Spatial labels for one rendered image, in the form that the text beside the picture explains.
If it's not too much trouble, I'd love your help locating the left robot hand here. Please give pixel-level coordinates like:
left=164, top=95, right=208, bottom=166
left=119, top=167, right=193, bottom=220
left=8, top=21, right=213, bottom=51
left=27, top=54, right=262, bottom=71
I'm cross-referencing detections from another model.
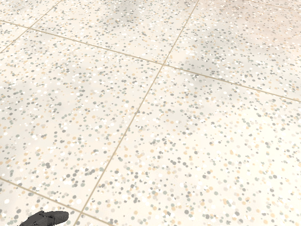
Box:
left=17, top=210, right=69, bottom=226

